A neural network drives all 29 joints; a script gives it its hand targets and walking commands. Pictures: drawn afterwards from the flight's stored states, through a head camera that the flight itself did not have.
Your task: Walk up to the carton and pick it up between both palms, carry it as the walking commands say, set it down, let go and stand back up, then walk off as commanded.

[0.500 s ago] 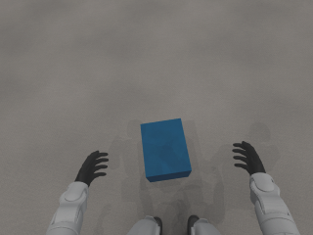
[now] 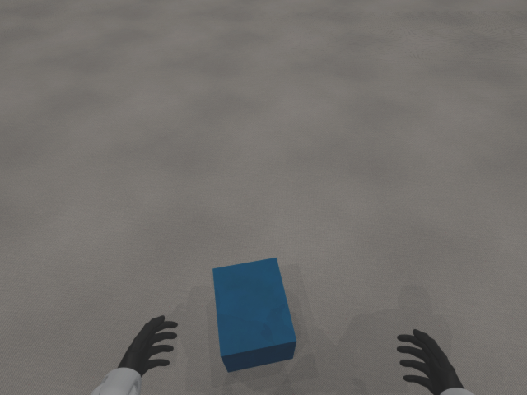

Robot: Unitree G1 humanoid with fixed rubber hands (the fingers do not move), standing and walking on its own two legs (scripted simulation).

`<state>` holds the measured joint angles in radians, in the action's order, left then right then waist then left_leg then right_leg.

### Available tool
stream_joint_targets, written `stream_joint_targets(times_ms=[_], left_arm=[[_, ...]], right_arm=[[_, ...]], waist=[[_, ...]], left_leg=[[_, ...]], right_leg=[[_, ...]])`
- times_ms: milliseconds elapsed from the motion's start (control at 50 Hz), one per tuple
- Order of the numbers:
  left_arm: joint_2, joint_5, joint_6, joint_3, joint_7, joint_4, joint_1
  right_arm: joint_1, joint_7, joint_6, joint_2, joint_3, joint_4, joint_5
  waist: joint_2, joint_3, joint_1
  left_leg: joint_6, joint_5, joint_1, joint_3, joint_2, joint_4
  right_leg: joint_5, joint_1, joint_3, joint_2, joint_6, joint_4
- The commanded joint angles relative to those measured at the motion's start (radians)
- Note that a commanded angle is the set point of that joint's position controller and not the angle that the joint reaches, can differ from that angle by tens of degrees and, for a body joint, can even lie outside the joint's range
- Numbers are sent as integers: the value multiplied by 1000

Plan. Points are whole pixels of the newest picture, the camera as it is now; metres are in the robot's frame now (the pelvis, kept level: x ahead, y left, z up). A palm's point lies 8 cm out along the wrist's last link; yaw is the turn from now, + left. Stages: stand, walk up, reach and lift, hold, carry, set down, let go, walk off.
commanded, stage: let go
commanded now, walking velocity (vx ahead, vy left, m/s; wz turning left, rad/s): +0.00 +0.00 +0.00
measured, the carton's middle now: (252, 313) +0.47 +0.09 -0.66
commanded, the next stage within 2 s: stand in 0.26 s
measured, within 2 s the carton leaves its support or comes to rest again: neither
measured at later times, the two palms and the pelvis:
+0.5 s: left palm (91, 382) +0.15 +0.30 -0.09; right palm out of the picture +0.14 -0.27 -0.08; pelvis +0.01 +0.02 +0.00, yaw +0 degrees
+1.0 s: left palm (85, 378) +0.16 +0.31 -0.09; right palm out of the picture +0.14 -0.27 -0.09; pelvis +0.03 +0.03 +0.00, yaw -1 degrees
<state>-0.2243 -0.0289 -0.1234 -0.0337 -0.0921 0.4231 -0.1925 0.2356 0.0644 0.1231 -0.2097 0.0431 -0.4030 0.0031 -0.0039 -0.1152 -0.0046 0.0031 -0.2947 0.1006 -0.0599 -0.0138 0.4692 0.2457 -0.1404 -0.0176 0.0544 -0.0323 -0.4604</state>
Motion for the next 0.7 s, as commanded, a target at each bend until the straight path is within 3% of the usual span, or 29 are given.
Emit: stream_joint_targets(times_ms=[0, 180, 240, 260, 280, 300, 340, 400, 500, 680], left_arm=[[-109, -3, -4, -35, 5, -92, 26], [-91, 0, -99, -26, 57, -128, 46], [-84, -4, -108, -23, 72, -136, 30], [-207, -3, -18, -58, 103, 1, 53], [-213, -13, 27, -55, 109, 16, 43], [-205, -16, 53, -49, 105, 27, 52], [-195, -17, 86, -47, 99, 60, 53], [-203, -13, 112, -45, 90, 108, 44], [-228, -6, 128, -38, 101, 168, 40], [-257, -3, 133, -25, 116, 254, 35]], right_arm=[[-56, 0, -3, -74, 24, 102, -2], [-41, -27, -21, -107, 17, 59, -23], [-32, -27, -22, -123, 15, 50, -22], [-45, -65, -52, -196, 29, -81, 51], [-23, -80, -68, -214, 41, -93, 61], [-27, -82, -80, -216, 39, -105, 66], [-47, -82, -101, -217, 35, -130, 61], [-79, -73, -120, -226, 35, -159, 45], [-56, -80, -123, -247, 36, -221, 37], [-56, -94, -123, -285, 27, -296, 33]], waist=[[11, 49, 12], [-4, 74, -14], [1, 85, -8], [-83, 85, 24], [-66, 82, 0], [-31, 77, -4], [20, 82, 1], [28, 123, 11], [24, 177, -2], [14, 184, -2]], left_leg=[[-9, 86, 108, 47, -23, -80], [-7, 50, 194, 41, -34, -58], [-5, 78, 212, 37, -31, -48], [11, 13, 223, -24, 36, -37], [3, -36, 187, -39, 41, -41], [-4, -92, 198, -51, 42, -55], [-18, -134, 227, -76, 56, -80], [-19, 13, 211, -87, 71, -74], [-7, 288, 105, -66, 74, -34], [-5, 426, 57, -64, 86, -40]], right_leg=[[-130, 122, -16, -39, 63, 65], [-151, 137, 9, -22, 34, 23], [-169, 134, 13, -12, 24, 3], [34, -47, -55, -91, 42, 34], [125, -78, -88, -98, 34, 51], [161, -93, -99, -99, 32, 49], [120, -69, -99, -94, 27, 28], [-45, -10, -89, -95, 24, 3], [-236, 10, -95, -112, 16, -8], [-348, 43, -93, -122, 19, -12]])
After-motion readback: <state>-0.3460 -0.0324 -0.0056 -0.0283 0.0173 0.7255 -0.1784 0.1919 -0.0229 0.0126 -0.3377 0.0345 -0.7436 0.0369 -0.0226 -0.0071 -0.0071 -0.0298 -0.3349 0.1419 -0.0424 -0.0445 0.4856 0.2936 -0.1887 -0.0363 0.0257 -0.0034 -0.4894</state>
